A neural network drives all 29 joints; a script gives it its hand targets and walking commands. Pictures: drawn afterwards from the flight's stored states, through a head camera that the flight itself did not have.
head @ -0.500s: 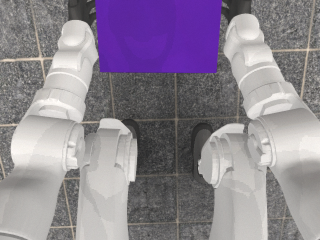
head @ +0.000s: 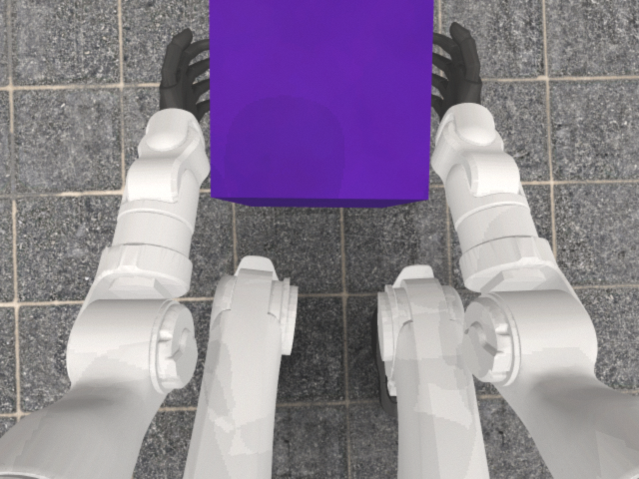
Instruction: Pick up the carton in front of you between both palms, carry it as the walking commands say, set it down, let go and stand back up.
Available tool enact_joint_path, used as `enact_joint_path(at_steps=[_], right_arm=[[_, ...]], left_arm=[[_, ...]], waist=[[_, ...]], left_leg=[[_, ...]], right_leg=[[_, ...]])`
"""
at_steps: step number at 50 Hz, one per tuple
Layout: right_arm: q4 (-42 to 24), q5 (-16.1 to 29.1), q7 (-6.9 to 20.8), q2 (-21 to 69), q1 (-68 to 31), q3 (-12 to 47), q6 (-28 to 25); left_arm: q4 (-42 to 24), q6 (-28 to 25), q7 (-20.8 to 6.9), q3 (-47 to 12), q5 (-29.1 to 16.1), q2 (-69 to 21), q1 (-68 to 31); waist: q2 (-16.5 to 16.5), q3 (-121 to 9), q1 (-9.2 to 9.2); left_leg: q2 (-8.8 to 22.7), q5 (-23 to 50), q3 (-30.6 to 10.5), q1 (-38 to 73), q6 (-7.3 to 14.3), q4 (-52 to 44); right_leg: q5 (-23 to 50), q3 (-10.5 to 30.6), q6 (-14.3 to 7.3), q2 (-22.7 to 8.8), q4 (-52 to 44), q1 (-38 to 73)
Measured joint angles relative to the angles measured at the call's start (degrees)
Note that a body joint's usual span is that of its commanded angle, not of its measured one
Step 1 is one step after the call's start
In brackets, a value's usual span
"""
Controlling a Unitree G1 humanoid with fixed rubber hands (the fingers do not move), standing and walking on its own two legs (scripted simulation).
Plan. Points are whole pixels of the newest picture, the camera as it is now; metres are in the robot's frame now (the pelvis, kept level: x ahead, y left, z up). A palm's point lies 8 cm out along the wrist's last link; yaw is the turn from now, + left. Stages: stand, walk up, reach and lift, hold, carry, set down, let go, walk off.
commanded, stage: reach and lift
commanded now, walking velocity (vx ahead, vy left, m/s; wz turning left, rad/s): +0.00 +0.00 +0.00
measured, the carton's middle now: (319, 124) +0.50 +0.03 -0.16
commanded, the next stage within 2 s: none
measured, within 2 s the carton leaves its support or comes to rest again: neither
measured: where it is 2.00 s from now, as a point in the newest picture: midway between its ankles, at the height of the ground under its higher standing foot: (324, 374)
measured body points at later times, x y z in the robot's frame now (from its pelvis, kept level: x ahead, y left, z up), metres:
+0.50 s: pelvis +0.02 +0.00 +0.13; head +0.24 +0.01 +0.52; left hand +0.47 +0.18 +0.06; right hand +0.49 -0.13 +0.07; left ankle +0.12 +0.13 -0.35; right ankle +0.11 -0.13 -0.35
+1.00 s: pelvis +0.07 +0.00 +0.28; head +0.18 +0.01 +0.72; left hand +0.43 +0.17 +0.23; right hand +0.45 -0.14 +0.24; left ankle +0.12 +0.13 -0.35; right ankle +0.11 -0.13 -0.35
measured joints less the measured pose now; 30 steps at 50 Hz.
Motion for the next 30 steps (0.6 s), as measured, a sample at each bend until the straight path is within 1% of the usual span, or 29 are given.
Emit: enact_joint_path(at_steps=[6,9,12,18,25,30], right_arm=[[0.78,-9.0,2.62,4.02,2.42,-8.3,3.12],[0.49,-11.84,3.45,5.11,3.22,-10.54,3.86],[-0.45,-13.38,4.14,5.92,4.14,-11.73,4.25],[-3.73,-13.77,4.66,7.16,7.48,-11.39,4.79],[-8.36,-11.68,4.45,8.41,14.15,-8.75,5.4],[-9.79,-10.59,4.3,9.17,18.91,-7.3,5.47]], left_arm=[[0.73,3.39,-2.96,7.47,8.57,-3.95,2.34],[0.57,4.08,-3.85,9.45,11.57,-5.15,3.07],[-0.32,4.42,-4.46,10.62,13.39,-6.05,3.96],[-3.71,5.07,-4.94,10.53,14.16,-7.47,7.2],[-8.04,5.67,-4.45,8.13,12.52,-8.92,13.45],[-9.39,5.76,-4.12,6.7,11.59,-9.84,18.05]], waist=[[0.28,-7.34,-0.1],[0.31,-9.48,-0.18],[0.26,-10.98,-0.31],[0.22,-12.88,-0.53],[0.39,-14.3,-0.65],[0.51,-15.32,-0.66]], left_leg=[[-0.78,1.38,-0.68,4.55,0.06,-7.57],[-1.01,2.23,-1.01,6.71,0.14,-11.32],[-1.15,2.89,-1.27,8.72,0.17,-14.57],[-1.24,3.33,-1.66,13.07,0.18,-19.75],[-1.15,2.78,-2.03,20.29,0.45,-25.14],[-1.03,2.4,-2.29,27.15,0.74,-29.61]], right_leg=[[1.03,0.19,-0.51,0.3,-7.51,4.78],[1.84,0.38,-0.7,0.58,-11.26,6.99],[2.5,0.62,-0.76,0.76,-14.49,9.0],[2.98,1.0,-0.87,0.86,-19.65,13.33],[2.5,1.39,-1.21,0.81,-25.12,20.58],[2.19,1.71,-1.55,0.69,-29.65,27.46]])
